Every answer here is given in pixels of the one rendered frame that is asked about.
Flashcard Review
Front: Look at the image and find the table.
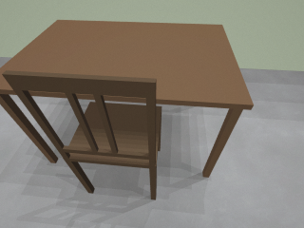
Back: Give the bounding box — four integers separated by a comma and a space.
0, 20, 254, 178

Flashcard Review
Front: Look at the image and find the chair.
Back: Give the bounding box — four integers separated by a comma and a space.
2, 70, 162, 200

